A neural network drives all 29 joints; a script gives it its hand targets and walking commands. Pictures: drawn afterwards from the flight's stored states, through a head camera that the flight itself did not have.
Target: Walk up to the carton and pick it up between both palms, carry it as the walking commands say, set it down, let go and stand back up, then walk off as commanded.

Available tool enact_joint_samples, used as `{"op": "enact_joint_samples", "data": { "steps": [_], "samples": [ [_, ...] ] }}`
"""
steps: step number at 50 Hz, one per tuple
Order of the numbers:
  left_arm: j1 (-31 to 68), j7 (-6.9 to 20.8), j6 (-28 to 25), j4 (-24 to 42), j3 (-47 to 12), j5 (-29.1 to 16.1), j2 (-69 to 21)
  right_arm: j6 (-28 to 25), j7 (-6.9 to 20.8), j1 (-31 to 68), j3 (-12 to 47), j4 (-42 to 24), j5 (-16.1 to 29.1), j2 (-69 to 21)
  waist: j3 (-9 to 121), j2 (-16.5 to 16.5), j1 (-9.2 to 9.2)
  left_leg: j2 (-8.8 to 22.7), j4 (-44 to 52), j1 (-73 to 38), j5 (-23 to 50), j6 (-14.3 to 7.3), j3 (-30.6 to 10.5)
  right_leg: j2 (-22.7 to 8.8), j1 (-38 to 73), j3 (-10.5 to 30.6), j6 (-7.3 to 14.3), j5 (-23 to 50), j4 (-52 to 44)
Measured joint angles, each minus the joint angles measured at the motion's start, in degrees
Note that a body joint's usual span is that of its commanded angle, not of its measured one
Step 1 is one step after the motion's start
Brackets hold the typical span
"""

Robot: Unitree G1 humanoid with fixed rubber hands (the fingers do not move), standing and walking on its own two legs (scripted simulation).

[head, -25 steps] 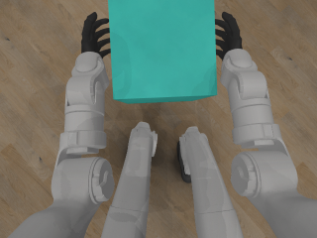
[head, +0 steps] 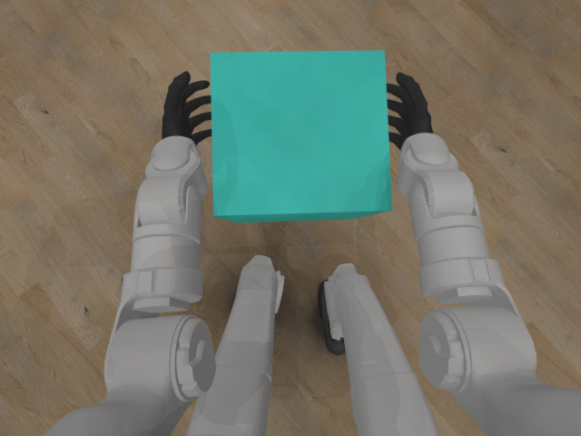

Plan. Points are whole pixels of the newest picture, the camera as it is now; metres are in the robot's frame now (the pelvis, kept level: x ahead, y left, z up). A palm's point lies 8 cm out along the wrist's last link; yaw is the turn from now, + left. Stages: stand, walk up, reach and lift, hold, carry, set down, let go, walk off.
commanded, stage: reach and lift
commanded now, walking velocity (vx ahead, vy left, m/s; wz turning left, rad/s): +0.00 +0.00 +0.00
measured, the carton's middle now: (295, 154) +0.46 +0.04 -0.13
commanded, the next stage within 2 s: none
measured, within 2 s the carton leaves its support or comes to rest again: neither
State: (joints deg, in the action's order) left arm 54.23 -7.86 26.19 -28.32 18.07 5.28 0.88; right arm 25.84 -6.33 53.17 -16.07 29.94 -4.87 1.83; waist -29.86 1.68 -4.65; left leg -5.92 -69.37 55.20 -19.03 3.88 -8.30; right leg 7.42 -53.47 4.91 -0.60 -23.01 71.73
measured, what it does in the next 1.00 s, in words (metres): rises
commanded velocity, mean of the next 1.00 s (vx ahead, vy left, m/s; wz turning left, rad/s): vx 0.00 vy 0.00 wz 0.00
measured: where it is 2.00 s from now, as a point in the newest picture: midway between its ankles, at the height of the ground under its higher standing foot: (292, 322)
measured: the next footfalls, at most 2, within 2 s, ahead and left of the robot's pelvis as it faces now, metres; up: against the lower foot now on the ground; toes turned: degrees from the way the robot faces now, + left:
none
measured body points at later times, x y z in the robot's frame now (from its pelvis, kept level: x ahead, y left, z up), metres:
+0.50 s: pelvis +0.07 +0.01 +0.06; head +0.14 +0.01 +0.51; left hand +0.43 +0.18 +0.06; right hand +0.45 -0.11 +0.05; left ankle +0.16 +0.13 -0.62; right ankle +0.13 -0.11 -0.62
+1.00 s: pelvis +0.14 +0.01 +0.12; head +0.12 +0.01 +0.57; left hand +0.43 +0.18 +0.13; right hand +0.45 -0.11 +0.12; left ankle +0.16 +0.13 -0.62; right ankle +0.13 -0.11 -0.62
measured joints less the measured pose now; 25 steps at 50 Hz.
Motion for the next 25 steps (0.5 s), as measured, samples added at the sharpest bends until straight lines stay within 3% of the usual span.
{"op": "enact_joint_samples", "data": {
  "steps": [12, 21, 25],
  "samples": [
    [-5.14, -0.21, -1.01, -0.03, 0.12, 1.02, -2.17, -1.07, 0.74, -4.80, -0.10, 0.96, -1.10, -1.32, 3.62, -0.31, 0.07, 0.45, 8.22, -7.64, 1.94, -0.42, -0.23, -0.45, 7.55, 0.76, 0.25, 2.01, -8.14],
    [-17.52, 0.77, -1.69, -3.30, 1.38, 4.82, -6.25, -0.90, 1.59, -15.75, -0.80, 5.25, -3.98, -5.01, 25.61, -0.16, 0.95, 0.53, 14.50, -5.32, 2.71, -1.18, 0.09, -1.23, 5.24, 1.65, 0.15, 2.66, -14.30],
    [-20.35, 1.26, -1.59, -6.91, 3.52, 7.16, -7.91, -1.46, 2.23, -19.27, -3.09, 9.08, -6.07, -6.46, 31.54, 0.02, 0.04, 0.86, 18.05, -10.10, 2.28, -1.89, 0.86, -1.47, 9.85, 2.64, 0.24, 2.37, -17.74]
  ]
}}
